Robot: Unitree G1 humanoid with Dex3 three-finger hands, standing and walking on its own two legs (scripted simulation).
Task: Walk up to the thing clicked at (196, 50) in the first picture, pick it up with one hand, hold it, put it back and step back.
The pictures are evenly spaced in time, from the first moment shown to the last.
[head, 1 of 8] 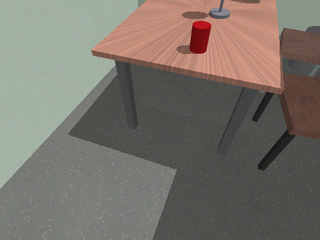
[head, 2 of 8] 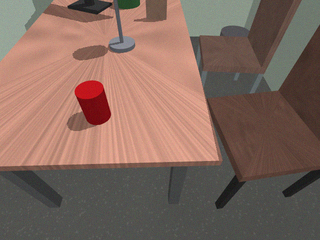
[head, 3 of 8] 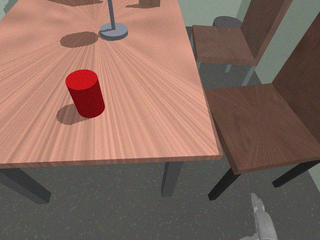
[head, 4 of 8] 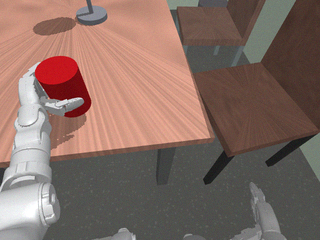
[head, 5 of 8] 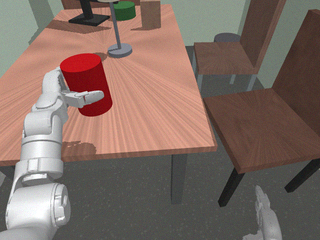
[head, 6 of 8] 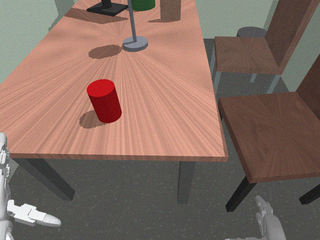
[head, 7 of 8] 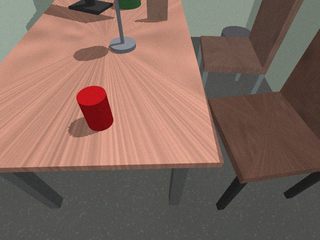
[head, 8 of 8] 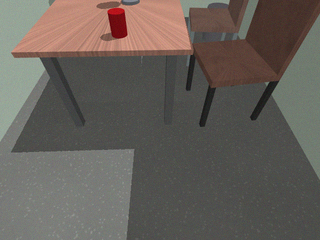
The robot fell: no
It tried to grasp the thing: yes
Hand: left
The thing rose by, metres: 0.25
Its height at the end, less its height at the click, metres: +0.00
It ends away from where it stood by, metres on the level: 0.02
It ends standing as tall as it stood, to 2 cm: yes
